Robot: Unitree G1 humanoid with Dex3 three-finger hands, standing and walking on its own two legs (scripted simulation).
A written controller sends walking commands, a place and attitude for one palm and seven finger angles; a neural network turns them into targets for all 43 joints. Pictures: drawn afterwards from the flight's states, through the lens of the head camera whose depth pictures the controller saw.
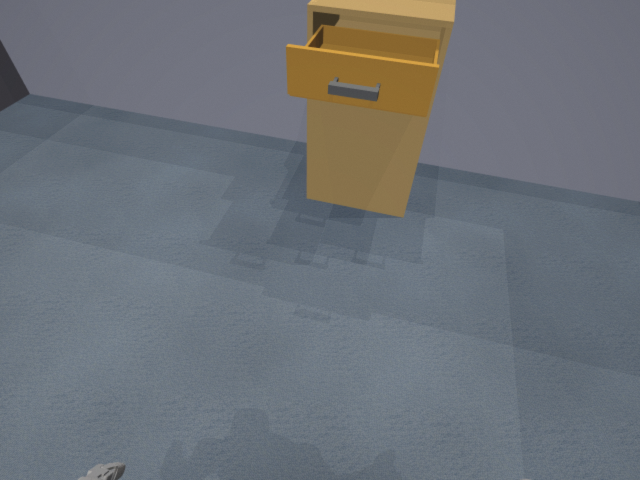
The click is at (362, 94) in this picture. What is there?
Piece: drawer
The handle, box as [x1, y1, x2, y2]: [328, 77, 379, 101]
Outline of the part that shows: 328,84 328,93 376,101 379,88 379,83 377,83 375,87 368,87 338,82 338,77 335,77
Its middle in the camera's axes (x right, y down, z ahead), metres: +0.09 -0.42 +1.08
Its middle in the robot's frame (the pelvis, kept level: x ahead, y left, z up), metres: +1.09 -0.04 -0.02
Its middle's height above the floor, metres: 0.75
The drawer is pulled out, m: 0.30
